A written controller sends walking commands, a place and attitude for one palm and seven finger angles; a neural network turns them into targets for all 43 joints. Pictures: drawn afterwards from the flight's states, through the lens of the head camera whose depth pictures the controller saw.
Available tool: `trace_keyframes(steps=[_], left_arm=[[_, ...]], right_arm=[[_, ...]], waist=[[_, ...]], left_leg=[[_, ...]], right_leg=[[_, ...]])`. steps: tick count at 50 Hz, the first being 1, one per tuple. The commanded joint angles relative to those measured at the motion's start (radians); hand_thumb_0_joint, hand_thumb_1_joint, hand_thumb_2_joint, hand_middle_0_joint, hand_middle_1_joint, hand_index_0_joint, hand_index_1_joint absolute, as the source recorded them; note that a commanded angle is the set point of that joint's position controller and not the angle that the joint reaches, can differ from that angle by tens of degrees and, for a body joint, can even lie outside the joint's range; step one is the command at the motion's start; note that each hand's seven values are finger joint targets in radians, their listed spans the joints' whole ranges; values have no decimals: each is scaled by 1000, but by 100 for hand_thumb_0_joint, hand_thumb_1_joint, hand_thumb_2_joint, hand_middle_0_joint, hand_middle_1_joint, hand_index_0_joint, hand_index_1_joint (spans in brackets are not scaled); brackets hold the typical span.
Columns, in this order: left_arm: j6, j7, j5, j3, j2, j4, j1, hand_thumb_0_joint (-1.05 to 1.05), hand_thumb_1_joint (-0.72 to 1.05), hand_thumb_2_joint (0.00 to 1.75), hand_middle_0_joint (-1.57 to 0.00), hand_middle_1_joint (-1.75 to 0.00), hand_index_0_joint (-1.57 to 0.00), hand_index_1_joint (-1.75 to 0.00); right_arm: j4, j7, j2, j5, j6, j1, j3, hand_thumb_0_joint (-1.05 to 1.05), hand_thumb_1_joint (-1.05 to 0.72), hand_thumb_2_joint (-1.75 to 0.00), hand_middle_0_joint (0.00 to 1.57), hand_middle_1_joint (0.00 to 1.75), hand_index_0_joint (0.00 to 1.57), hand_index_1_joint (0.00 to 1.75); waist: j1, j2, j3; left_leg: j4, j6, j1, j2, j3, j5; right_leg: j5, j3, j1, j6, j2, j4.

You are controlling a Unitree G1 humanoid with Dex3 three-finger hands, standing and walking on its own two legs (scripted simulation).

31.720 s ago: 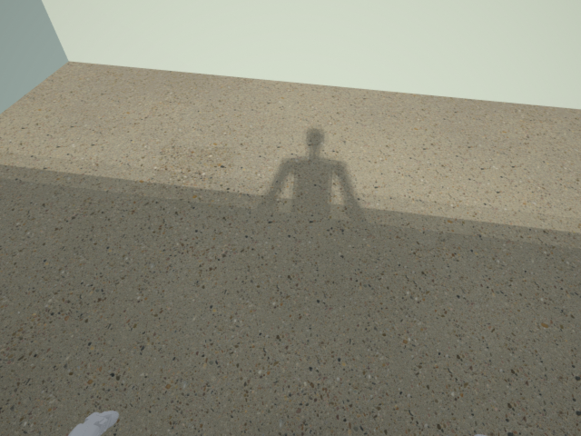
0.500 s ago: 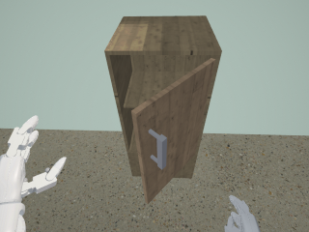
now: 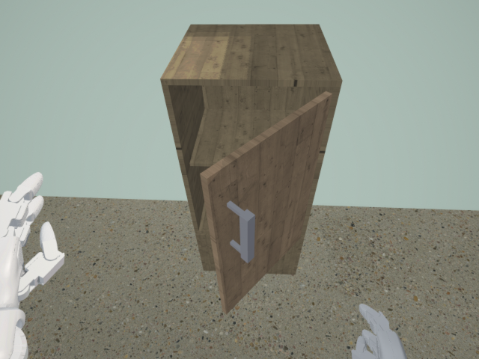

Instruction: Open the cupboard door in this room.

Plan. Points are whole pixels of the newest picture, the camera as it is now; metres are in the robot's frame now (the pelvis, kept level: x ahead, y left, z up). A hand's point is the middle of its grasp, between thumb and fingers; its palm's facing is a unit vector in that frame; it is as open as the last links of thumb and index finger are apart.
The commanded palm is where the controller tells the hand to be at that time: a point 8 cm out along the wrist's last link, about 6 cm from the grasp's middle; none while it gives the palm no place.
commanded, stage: step back with the hand held close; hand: left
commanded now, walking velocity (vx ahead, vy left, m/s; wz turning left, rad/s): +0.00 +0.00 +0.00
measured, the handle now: (240, 232) +0.37 +0.06 -0.02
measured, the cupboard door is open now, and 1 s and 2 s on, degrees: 49 49 49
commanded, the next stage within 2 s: stop stepping back and stand still in 1.46 s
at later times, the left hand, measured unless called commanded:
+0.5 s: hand (43, 267) +0.17 +0.27 +0.15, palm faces +0.33 -0.77 -0.55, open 7.4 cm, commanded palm +0.11 +0.31 +0.17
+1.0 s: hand out of the picture +0.05 +0.29 +0.16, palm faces +0.50 -0.69 -0.52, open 7.4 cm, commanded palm -0.01 +0.32 +0.17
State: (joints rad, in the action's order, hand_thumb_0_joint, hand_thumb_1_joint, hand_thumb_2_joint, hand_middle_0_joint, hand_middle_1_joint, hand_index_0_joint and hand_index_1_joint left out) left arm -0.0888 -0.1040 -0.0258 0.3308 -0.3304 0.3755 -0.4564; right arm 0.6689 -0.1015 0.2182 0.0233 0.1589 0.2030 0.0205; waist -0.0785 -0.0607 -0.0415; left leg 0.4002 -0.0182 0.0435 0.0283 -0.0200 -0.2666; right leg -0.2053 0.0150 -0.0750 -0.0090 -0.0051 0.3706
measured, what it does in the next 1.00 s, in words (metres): shifts its weight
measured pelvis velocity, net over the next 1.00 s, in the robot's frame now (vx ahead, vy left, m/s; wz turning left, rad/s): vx -0.13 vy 0.01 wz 0.07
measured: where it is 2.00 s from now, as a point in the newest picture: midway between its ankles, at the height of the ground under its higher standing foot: outside the picture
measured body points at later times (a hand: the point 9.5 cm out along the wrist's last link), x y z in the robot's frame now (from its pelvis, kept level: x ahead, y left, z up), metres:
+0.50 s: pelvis -0.03 +0.02 +0.00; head -0.01 +0.01 +0.45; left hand +0.15 +0.31 +0.18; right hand +0.15 -0.23 -0.08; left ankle -0.02 +0.13 -0.74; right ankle +0.00 -0.13 -0.74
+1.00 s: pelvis -0.13 +0.01 -0.02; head -0.11 +0.03 +0.42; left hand +0.02 +0.32 +0.19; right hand +0.06 -0.22 -0.10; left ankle -0.03 +0.13 -0.74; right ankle +0.00 -0.12 -0.74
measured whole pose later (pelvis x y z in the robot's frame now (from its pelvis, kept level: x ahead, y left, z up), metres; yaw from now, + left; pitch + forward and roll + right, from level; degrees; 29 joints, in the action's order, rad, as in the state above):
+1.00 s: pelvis -0.13 +0.01 -0.02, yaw +4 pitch -3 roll -1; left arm -0.27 -0.14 0.02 0.48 -0.43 0.54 -0.52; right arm 0.57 -0.09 0.22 0.00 0.12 0.22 0.00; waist -0.02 0.02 -0.08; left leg 0.67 0.03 0.43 0.00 -0.01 -0.29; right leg -0.11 -0.05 -0.40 -0.03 0.00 0.55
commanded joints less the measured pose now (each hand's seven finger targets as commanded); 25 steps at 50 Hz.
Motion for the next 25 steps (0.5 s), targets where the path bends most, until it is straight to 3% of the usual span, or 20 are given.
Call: trace_keyframes(steps=[1,5,6,7,8,9,12,14,17,19,21,25], left_arm=[[-72,-23,-2,128,-195,209,89,0,90,90,-20,-30,-20,-30],[-67,-14,-7,119,-177,164,78,0,90,90,-20,-30,-20,-30],[-81,-15,-5,118,-202,265,183,0,90,90,-20,-30,-20,-30],[-118,-22,0,229,-305,250,223,0,90,90,-20,-30,-20,-30],[-120,-12,-1,185,-235,160,99,0,90,90,-20,-30,-20,-30],[-119,-8,2,173,-232,167,84,0,90,90,-20,-30,-20,-30],[-132,-8,0,162,-215,204,-4,0,90,90,-20,-30,-20,-30],[-141,-15,-3,186,-238,243,-40,0,90,90,-20,-30,-20,-30],[-142,-24,-8,218,-260,290,-90,0,90,90,-20,-30,-20,-30],[-143,-31,-10,245,-288,312,-101,0,90,90,-20,-30,-20,-30],[-144,-33,-12,238,-277,316,-111,0,90,90,-20,-30,-20,-30],[-145,-38,-10,227,-264,296,-103,0,90,90,-20,-30,-20,-30]], right_arm=[[-156,-5,100,0,61,-141,-33,0,-90,-90,20,30,20,30],[-154,-4,102,-1,51,-140,-38,0,-90,-90,20,30,20,30],[-161,-2,105,-1,56,-153,-35,0,-90,-90,20,30,20,30],[-197,-3,128,-18,32,-146,-32,0,-90,-90,20,30,20,30],[-182,-1,118,-10,13,-140,-37,0,-90,-90,20,30,20,30],[-194,2,123,-11,1,-153,-40,0,-90,-90,20,30,20,30],[-206,4,128,-7,-19,-144,-47,0,-90,-90,20,30,20,30],[-216,-1,131,-6,-30,-141,-53,0,-90,-90,20,30,20,30],[-242,-3,126,-10,-48,-136,-63,0,-90,-90,20,30,20,30],[-252,-6,125,-14,-59,-145,-67,0,-90,-90,20,30,20,30],[-263,-7,125,-17,-66,-139,-69,0,-90,-90,20,30,20,30],[-266,-8,130,-21,-68,-142,-71,0,-90,-90,20,30,20,30]], waist=[[3,-15,61],[3,23,46],[7,9,80],[57,39,-17],[56,93,18],[54,77,7],[58,25,111],[55,-8,189],[53,22,266],[50,24,281],[54,17,261],[54,-19,197]], left_leg=[[-63,28,35,-20,45,250],[-70,32,36,-18,48,234],[-68,34,22,-23,44,235],[-21,48,114,-12,35,164],[-1,50,107,-18,21,155],[0,48,115,-22,21,165],[6,43,93,-15,31,230],[2,39,85,-8,27,334],[18,35,79,1,30,443],[21,32,88,1,22,471],[16,32,112,8,21,471],[-15,40,192,20,11,371]], right_leg=[[165,23,22,18,14,-56],[149,21,16,15,15,-67],[154,17,26,14,14,-67],[188,-61,-109,14,-22,-112],[191,-58,-109,17,-39,-113],[204,-57,-115,21,-43,-116],[255,-51,-96,19,-51,-78],[333,-27,-43,15,-47,-31],[436,-11,-6,5,-36,19],[461,-6,-1,3,-33,38],[455,-8,-13,1,-26,54],[351,-4,-32,-7,-13,66]])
